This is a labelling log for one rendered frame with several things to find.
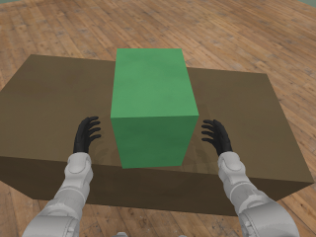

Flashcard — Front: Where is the right robot forearm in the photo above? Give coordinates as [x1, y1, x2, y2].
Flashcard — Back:
[217, 151, 300, 237]

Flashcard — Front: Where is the right robot hand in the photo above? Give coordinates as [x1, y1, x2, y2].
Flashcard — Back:
[201, 119, 233, 157]

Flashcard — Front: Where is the left robot hand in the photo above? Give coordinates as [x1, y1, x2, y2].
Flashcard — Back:
[73, 117, 102, 154]

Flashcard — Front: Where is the right robot upper arm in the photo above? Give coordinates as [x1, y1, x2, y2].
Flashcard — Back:
[238, 201, 298, 237]

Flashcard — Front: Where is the left robot forearm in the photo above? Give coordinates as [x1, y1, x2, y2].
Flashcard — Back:
[22, 152, 94, 237]

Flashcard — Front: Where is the pedestal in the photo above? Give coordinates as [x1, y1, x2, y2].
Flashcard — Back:
[0, 54, 315, 217]

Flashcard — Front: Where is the robot left shin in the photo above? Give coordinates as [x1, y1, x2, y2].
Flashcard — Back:
[117, 232, 127, 236]

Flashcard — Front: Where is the carton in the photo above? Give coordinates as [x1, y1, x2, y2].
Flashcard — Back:
[111, 48, 199, 169]

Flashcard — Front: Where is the left robot upper arm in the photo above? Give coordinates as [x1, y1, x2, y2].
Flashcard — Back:
[24, 215, 80, 237]

